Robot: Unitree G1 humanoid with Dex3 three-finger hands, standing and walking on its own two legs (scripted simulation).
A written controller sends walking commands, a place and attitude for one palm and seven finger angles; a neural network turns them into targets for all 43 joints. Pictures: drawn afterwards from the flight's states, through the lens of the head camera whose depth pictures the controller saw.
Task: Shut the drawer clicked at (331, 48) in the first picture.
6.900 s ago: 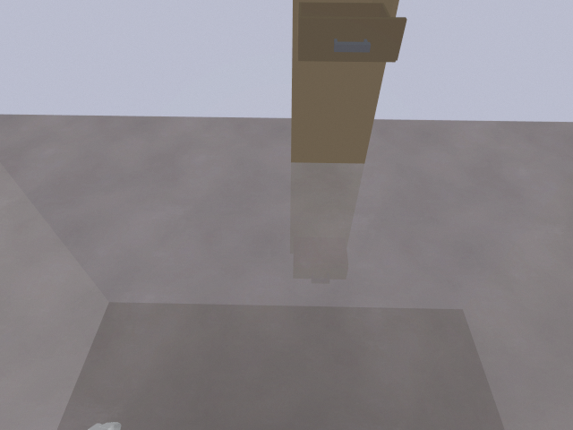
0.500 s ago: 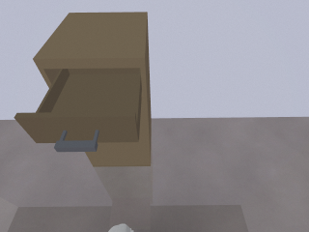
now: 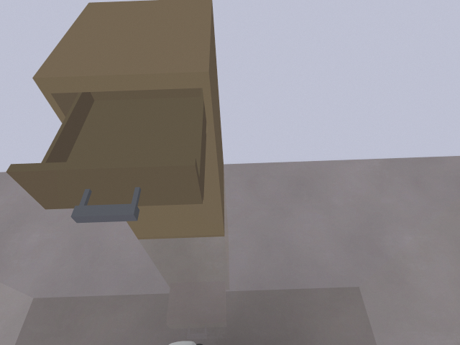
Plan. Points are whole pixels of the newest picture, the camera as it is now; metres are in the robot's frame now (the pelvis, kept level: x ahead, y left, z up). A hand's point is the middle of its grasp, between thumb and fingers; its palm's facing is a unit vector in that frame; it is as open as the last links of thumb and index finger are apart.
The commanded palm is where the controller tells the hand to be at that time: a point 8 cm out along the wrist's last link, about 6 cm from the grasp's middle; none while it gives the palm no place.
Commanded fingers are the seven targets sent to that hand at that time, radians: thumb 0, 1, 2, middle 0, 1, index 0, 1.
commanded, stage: come to a stop and stand still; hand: left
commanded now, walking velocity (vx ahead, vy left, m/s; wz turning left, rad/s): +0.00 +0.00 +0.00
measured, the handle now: (109, 203) +0.36 +0.29 -0.01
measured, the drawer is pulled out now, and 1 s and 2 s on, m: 0.25 0.25 0.25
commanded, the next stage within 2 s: look again from close up in 1.60 s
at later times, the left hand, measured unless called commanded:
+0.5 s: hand out of the picture -0.06 +0.12 -0.17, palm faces +0.12 -0.98 -0.17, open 7.3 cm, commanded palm none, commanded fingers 0.00 0.90 0.90 -0.20 -0.30 -0.20 -0.30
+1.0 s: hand out of the picture -0.11 +0.14 -0.17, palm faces +0.10 -0.98 -0.14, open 7.4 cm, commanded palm none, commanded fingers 0.00 0.90 0.90 -0.20 -0.30 -0.20 -0.30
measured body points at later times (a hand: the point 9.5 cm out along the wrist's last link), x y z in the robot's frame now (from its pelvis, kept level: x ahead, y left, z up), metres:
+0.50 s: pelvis -0.05 -0.05 +0.01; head -0.05 -0.04 +0.46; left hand -0.06 +0.18 -0.15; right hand -0.06 -0.26 -0.15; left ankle -0.10 +0.09 -0.73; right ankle -0.02 -0.11 -0.73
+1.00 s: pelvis -0.06 -0.01 +0.01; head -0.06 -0.01 +0.46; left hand -0.11 +0.19 -0.15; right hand -0.11 -0.21 -0.15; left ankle -0.10 +0.09 -0.73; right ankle -0.02 -0.11 -0.73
